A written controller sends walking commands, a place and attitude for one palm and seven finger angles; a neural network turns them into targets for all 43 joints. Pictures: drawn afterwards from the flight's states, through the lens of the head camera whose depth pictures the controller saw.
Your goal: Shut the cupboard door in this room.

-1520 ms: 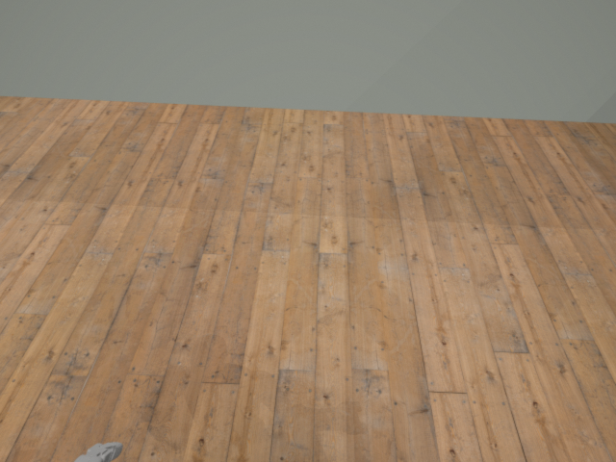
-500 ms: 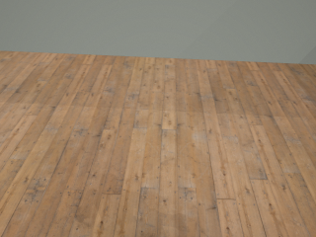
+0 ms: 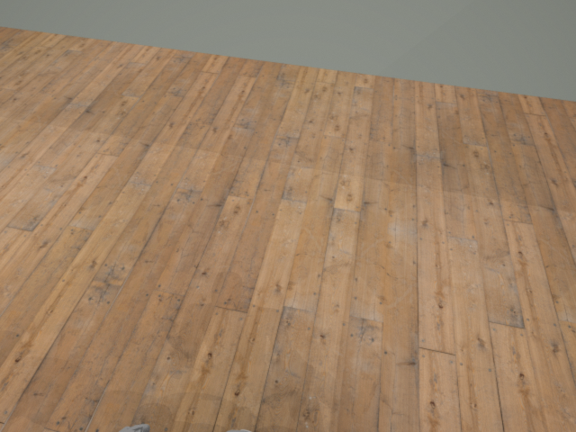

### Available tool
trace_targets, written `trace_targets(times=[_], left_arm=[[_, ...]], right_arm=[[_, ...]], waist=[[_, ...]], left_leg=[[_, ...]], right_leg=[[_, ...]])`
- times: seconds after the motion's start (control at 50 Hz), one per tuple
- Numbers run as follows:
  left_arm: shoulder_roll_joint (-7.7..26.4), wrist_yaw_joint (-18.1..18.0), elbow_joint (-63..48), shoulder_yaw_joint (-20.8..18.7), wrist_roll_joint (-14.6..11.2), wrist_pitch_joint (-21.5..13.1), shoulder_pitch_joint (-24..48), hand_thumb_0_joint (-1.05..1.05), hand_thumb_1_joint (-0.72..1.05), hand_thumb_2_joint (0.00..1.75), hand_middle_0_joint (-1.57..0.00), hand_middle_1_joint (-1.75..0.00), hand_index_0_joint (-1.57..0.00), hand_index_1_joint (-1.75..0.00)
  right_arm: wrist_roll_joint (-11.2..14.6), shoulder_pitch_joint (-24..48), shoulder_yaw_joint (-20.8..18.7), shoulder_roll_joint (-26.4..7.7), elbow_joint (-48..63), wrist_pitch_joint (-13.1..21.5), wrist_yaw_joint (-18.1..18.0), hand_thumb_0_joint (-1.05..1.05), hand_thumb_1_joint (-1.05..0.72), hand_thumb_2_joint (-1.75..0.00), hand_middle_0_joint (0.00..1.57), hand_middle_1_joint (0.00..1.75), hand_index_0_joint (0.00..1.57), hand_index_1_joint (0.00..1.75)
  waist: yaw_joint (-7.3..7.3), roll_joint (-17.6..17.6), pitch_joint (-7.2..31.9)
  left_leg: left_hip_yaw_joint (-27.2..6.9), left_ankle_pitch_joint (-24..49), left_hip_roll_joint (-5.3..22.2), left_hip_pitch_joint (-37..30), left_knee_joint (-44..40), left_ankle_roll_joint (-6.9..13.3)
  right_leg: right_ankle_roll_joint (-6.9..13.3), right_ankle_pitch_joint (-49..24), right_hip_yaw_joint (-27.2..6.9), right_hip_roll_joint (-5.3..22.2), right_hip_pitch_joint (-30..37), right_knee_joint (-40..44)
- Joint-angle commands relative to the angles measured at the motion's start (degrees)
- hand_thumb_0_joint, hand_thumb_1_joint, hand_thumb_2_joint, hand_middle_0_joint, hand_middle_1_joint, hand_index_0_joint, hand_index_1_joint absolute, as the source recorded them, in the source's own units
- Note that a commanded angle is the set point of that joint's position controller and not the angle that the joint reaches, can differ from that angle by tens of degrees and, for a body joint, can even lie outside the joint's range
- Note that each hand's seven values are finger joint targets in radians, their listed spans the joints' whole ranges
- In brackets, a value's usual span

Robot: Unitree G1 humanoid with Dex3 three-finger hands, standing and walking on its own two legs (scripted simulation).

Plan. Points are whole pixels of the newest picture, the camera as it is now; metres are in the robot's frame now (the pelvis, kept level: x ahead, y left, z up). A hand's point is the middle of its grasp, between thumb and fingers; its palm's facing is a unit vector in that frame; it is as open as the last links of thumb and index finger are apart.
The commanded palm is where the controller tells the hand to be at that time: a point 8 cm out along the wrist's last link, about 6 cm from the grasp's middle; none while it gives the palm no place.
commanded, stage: turn or walk to find it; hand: left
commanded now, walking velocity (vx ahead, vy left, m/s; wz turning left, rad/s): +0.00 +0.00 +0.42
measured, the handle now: out of the picture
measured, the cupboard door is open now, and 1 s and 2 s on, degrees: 79 79 79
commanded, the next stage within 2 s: none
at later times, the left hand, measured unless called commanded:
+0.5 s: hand out of the picture -0.08 +0.20 -0.18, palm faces +0.29 -0.93 -0.24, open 7.4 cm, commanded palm none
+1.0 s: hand out of the picture -0.06 +0.19 -0.15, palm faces +0.46 -0.84 -0.28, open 7.4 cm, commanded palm none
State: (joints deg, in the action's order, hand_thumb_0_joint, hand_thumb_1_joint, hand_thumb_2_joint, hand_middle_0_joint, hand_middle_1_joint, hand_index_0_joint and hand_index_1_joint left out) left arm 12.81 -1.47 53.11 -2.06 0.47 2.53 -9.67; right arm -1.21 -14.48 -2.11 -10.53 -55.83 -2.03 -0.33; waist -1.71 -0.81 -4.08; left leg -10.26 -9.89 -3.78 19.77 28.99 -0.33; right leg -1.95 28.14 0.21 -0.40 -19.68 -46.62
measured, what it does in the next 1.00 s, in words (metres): steps on the spot, turning left: right foot, then left foot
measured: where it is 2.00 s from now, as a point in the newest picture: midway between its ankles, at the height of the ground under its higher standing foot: outside the picture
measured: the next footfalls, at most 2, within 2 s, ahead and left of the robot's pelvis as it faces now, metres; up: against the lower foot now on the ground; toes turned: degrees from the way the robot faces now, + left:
right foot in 0.06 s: +0.01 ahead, -0.12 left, +0.00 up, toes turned +2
left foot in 0.48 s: -0.04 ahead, +0.12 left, +0.00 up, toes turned +19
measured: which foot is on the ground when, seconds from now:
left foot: down 0.00-0.06, up 0.08-0.46, down 0.48-0.90, up 0.92-1.00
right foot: up 0.00-0.04, down 0.06-0.50, up 0.52-0.88, down 0.90-1.00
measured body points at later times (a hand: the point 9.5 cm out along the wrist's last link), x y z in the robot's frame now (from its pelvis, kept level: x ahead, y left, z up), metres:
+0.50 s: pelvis -0.04 +0.00 -0.01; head -0.01 +0.02 +0.44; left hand -0.09 +0.25 -0.17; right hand +0.13 -0.23 -0.14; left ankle -0.08 +0.10 -0.74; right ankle -0.03 -0.12 -0.73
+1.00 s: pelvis -0.05 -0.03 +0.00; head -0.03 -0.04 +0.45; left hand -0.09 +0.23 -0.13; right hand +0.10 -0.24 -0.16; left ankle -0.11 +0.09 -0.68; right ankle +0.00 -0.12 -0.73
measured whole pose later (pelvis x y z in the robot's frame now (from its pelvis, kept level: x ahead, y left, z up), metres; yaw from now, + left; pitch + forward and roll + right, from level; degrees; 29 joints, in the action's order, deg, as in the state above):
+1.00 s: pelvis -0.05 -0.03 +0.00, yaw +27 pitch -2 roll +1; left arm 10.3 -1.3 50.7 -1.9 1.5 0.5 -12.0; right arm -1.0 -13.0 -4.9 -13.6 -55.8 -4.1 0.7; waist -0.9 -2.4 -3.3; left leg -2.9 -24.9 -2.8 25.6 57.3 -1.0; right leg 1.0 16.9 5.9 3.0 -13.9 -32.3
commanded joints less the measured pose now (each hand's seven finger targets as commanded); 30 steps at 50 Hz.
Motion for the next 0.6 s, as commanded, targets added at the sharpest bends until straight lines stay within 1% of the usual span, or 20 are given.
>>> trace_targets(times=[0.0,0.02,0.04,0.06,0.08,0.1,0.12,0.16,0.26,0.36,0.38,0.42,0.44,0.46,0.48,0.5,0.52,0.54,0.56,0.58], left_arm=[[4.88,-0.52,-3.18,-1.66,-0.5,-1.6,-5.9,0.0,0.9,0.9,-0.2,-0.3,-0.2,-0.3],[6.69,-0.74,-2.77,-2.26,-0.19,-1.87,-8.15,0.0,0.9,0.9,-0.2,-0.3,-0.2,-0.3],[11.37,-1.11,-2.98,-3.27,0.78,-2.25,-9.41,0.0,0.9,0.9,-0.2,-0.3,-0.2,-0.3],[14.63,-1.13,-4.54,-3.53,1.0,-2.21,-6.59,0.0,0.9,0.9,-0.2,-0.3,-0.2,-0.3],[11.98,-1.41,-4.89,-3.42,0.67,-2.74,-5.42,0.0,0.9,0.9,-0.2,-0.3,-0.2,-0.3],[10.85,-1.23,-5.0,-2.78,0.77,-2.8,-2.75,0.0,0.9,0.9,-0.2,-0.3,-0.2,-0.3],[9.13,-1.04,-5.2,-2.29,0.81,-2.97,-0.79,0.0,0.9,0.9,-0.2,-0.3,-0.2,-0.3],[7.92,-0.97,-5.19,-1.99,0.93,-3.23,-1.04,0.0,0.9,0.9,-0.2,-0.3,-0.2,-0.3],[9.34,-0.85,-2.71,-2.21,1.23,-3.15,-8.86,0.0,0.9,0.9,-0.2,-0.3,-0.2,-0.3],[11.72,-0.91,-1.61,-3.1,1.61,-2.78,-10.38,0.0,0.9,0.9,-0.2,-0.3,-0.2,-0.3],[12.18,-0.9,-1.59,-3.26,1.61,-2.67,-10.08,0.0,0.9,0.9,-0.2,-0.3,-0.2,-0.3],[12.07,-0.72,-1.28,-3.32,1.09,-2.42,-8.86,0.0,0.9,0.9,-0.2,-0.3,-0.2,-0.3],[11.08,-0.49,-1.55,-3.12,0.62,-2.15,-8.41,0.0,0.9,0.9,-0.2,-0.3,-0.2,-0.3],[7.79,-0.09,-3.35,-2.67,0.3,-1.77,-8.59,0.0,0.9,0.9,-0.2,-0.3,-0.2,-0.3],[5.68,-0.16,-5.11,-1.68,0.88,-1.51,-6.82,0.0,0.9,0.9,-0.2,-0.3,-0.2,-0.3],[6.4,-0.65,-4.81,-1.71,0.81,-0.52,-2.29,0.0,0.9,0.9,-0.2,-0.3,-0.2,-0.3],[6.56,-0.43,-4.42,-2.18,0.57,-0.33,-0.99,0.0,0.9,0.9,-0.2,-0.3,-0.2,-0.3],[6.7,0.01,-3.56,-2.37,0.58,-0.4,-1.9,0.0,0.9,0.9,-0.2,-0.3,-0.2,-0.3],[6.38,0.4,-2.78,-2.43,0.61,-0.52,-3.68,0.0,0.9,0.9,-0.2,-0.3,-0.2,-0.3],[5.94,0.59,-2.21,-2.38,0.59,-0.47,-4.58,0.0,0.9,0.9,-0.2,-0.3,-0.2,-0.3]], right_arm=[[0.07,-0.24,-3.98,-12.83,4.6,0.24,-0.63,0.0,-0.9,-0.9,0.2,0.3,0.2,0.3],[0.43,0.68,-3.89,-11.31,5.33,0.06,-0.33,0.0,-0.9,-0.9,0.2,0.3,0.2,0.3],[0.8,0.69,-3.56,-8.12,6.59,-0.01,0.04,0.0,-0.9,-0.9,0.2,0.3,0.2,0.3],[0.13,2.06,-3.73,-7.58,7.86,-0.08,0.0,0.0,-0.9,-0.9,0.2,0.3,0.2,0.3],[-0.4,3.68,-4.24,-9.53,7.05,-0.54,0.15,0.0,-0.9,-0.9,0.2,0.3,0.2,0.3],[-0.02,3.27,-4.28,-8.59,5.83,-0.93,0.59,0.0,-0.9,-0.9,0.2,0.3,0.2,0.3],[-0.02,1.74,-4.18,-8.1,4.53,-1.06,0.87,0.0,-0.9,-0.9,0.2,0.3,0.2,0.3],[0.17,0.5,-3.89,-7.35,3.66,-1.04,1.16,0.0,-0.9,-0.9,0.2,0.3,0.2,0.3],[0.31,6.99,-2.91,-6.66,4.79,-1.18,1.13,0.0,-0.9,-0.9,0.2,0.3,0.2,0.3],[0.93,9.56,-1.9,-6.32,5.38,-0.32,1.07,0.0,-0.9,-0.9,0.2,0.3,0.2,0.3],[0.94,8.48,-1.81,-6.38,5.29,-0.09,0.97,0.0,-0.9,-0.9,0.2,0.3,0.2,0.3],[0.77,5.35,-1.9,-7.36,4.36,0.43,0.78,0.0,-0.9,-0.9,0.2,0.3,0.2,0.3],[0.51,2.56,-2.36,-9.73,3.72,0.96,0.77,0.0,-0.9,-0.9,0.2,0.3,0.2,0.3],[0.1,0.91,-3.61,-15.33,4.0,1.36,0.71,0.0,-0.9,-0.9,0.2,0.3,0.2,0.3],[0.51,-1.43,-4.11,-17.76,3.52,0.92,0.53,0.0,-0.9,-0.9,0.2,0.3,0.2,0.3],[0.36,-2.66,-4.0,-16.38,2.5,1.25,-0.32,0.0,-0.9,-0.9,0.2,0.3,0.2,0.3],[0.17,0.19,-3.64,-15.33,2.98,1.07,-0.75,0.0,-0.9,-0.9,0.2,0.3,0.2,0.3],[0.13,3.5,-3.07,-13.63,3.93,1.15,-0.83,0.0,-0.9,-0.9,0.2,0.3,0.2,0.3],[0.21,5.38,-2.8,-12.87,4.76,1.39,-0.84,0.0,-0.9,-0.9,0.2,0.3,0.2,0.3],[0.23,5.92,-2.78,-12.83,5.05,1.52,-0.82,0.0,-0.9,-0.9,0.2,0.3,0.2,0.3]], waist=[[2.11,-7.48,9.67],[3.17,-3.6,8.75],[3.79,9.25,7.72],[3.95,15.58,3.75],[3.54,13.3,2.0],[1.73,11.14,-0.53],[0.29,9.13,-1.34],[-0.15,9.09,-0.35],[3.54,10.05,0.75],[4.65,12.26,4.49],[4.09,12.54,5.49],[2.09,11.3,7.07],[0.32,5.8,9.13],[-0.29,-9.74,10.41],[-1.08,-13.8,9.49],[-2.7,-12.65,8.39],[-1.5,-11.6,5.48],[0.04,-9.5,4.22],[1.27,-7.89,4.71],[1.45,-7.54,4.66]], left_leg=[[-14.72,11.01,10.06,-4.07,-5.08,7.54],[-11.78,2.22,7.34,3.91,-2.47,4.71],[-2.26,-11.13,1.07,14.87,9.79,0.57],[4.96,-20.39,-1.7,17.91,23.38,-1.83],[2.46,-19.4,2.0,14.83,29.73,-0.94],[3.98,-16.37,2.61,13.68,35.2,-1.04],[5.22,-13.22,3.28,13.38,38.31,-1.52],[7.88,-10.81,3.87,12.76,39.54,-2.4],[10.9,-14.01,4.25,11.57,30.62,-3.27],[13.7,-16.99,4.28,4.1,15.39,-2.26],[14.58,-15.63,3.98,2.14,11.19,-1.98],[15.84,-6.08,3.6,-6.4,-0.24,-1.22],[13.29,4.05,6.33,-14.88,-6.57,0.07],[-2.78,21.35,19.88,-24.3,-8.08,5.27],[-7.56,36.38,27.11,-22.64,-7.51,11.9],[-8.2,32.18,25.27,-17.43,-8.49,12.57],[-7.16,26.09,23.16,-14.32,-8.97,12.36],[-4.15,23.55,20.43,-12.61,-8.99,11.2],[-2.09,21.4,18.82,-11.93,-8.97,10.4],[-0.57,20.26,17.35,-11.2,-9.25,9.83]], right_leg=[[-0.26,-9.33,0.42,-0.8,9.94,18.61],[0.61,-12.85,-1.34,2.29,17.92,25.04],[4.93,-6.68,-15.18,15.83,22.86,31.69],[10.27,-11.4,-24.13,27.41,14.4,34.2],[10.39,-14.5,-21.37,25.47,7.26,33.72],[10.47,-16.87,-16.46,22.1,4.2,32.68],[10.07,-21.19,-11.02,19.11,4.26,30.82],[9.54,-28.44,-5.1,17.01,6.37,28.37],[10.42,-37.72,-3.22,18.08,13.04,25.98],[10.79,-47.18,-1.7,19.74,16.19,21.38],[10.01,-48.49,-0.73,19.56,16.62,19.66],[6.52,-45.74,2.65,17.98,13.22,15.12],[3.59,-39.77,5.61,16.05,8.17,8.37],[-0.51,-12.71,9.06,9.19,-6.37,-2.75],[-1.61,9.4,6.58,6.55,-11.46,-11.32],[-1.79,7.92,1.85,6.54,-11.02,-15.5],[-1.74,4.57,0.46,6.97,-12.25,-17.74],[-1.78,0.54,0.14,7.14,-11.64,-17.96],[-2.07,-1.74,0.88,6.95,-10.62,-17.6],[-2.29,-3.01,1.34,6.53,-9.44,-16.72]])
